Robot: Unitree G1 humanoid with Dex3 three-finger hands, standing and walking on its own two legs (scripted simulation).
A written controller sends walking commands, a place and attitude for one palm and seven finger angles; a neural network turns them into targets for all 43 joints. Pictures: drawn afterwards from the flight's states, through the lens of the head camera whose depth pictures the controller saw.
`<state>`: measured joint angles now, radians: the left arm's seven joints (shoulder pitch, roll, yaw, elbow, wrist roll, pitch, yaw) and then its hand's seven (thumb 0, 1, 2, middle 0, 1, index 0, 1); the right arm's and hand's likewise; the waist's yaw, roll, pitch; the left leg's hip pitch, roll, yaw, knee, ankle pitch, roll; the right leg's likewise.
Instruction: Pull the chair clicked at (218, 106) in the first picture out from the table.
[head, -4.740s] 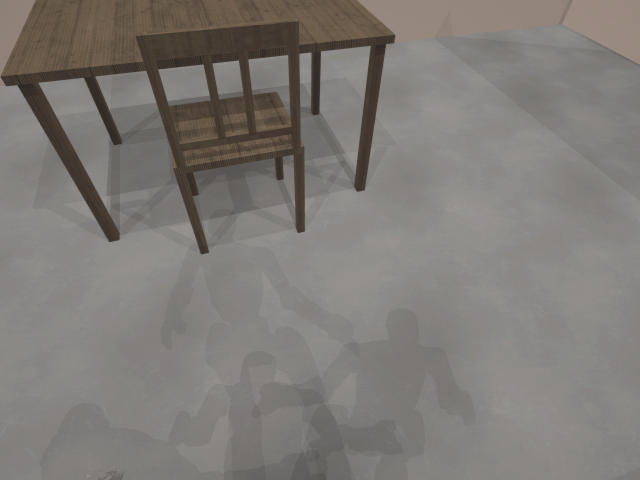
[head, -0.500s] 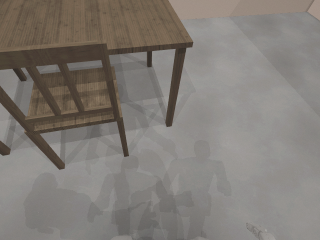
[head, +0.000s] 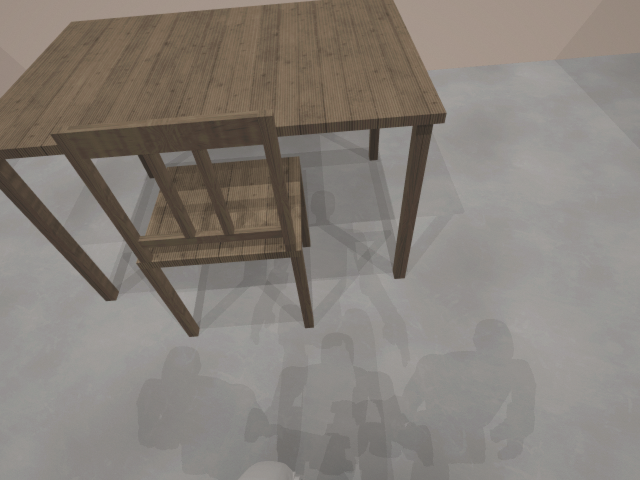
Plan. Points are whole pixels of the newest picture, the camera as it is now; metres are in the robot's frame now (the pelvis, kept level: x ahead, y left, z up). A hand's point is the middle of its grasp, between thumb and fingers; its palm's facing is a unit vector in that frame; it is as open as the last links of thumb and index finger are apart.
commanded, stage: take the last steps up to it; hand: left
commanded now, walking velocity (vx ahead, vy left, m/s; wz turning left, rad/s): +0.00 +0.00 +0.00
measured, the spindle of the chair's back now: (172, 197) +0.69 +0.38 -0.12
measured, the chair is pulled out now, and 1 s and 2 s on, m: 0.00 0.00 0.00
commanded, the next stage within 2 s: come to a stop and stand still in 0.88 s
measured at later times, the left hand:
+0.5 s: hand out of the picture +0.04 +0.25 -0.17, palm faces +0.12 -0.98 -0.18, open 7.4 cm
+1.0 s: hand (203, 417) +0.24 +0.22 -0.17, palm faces +0.12 -0.98 -0.17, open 7.3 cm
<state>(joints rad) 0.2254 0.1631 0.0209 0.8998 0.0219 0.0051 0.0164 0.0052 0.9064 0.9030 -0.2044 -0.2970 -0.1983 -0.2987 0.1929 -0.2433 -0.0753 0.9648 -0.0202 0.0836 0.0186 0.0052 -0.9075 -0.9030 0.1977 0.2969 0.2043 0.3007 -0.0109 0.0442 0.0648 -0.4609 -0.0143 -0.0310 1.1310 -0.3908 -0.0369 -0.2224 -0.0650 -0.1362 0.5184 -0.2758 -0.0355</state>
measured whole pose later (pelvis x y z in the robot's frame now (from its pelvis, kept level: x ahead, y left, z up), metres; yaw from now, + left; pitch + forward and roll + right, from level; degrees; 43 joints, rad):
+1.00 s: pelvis +0.22 +0.04 +0.00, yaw +5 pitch +0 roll -2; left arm 0.25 0.16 0.04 1.07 0.03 -0.05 0.01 0.00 0.93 0.90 -0.20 -0.30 -0.20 -0.30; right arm 0.23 -0.17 -0.05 1.04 -0.02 -0.02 -0.01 0.00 -0.93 -0.90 0.19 0.30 0.20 0.30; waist 0.00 0.02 0.02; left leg -0.43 0.09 0.07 0.76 -0.31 0.00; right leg -0.18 -0.01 -0.15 0.42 -0.24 -0.02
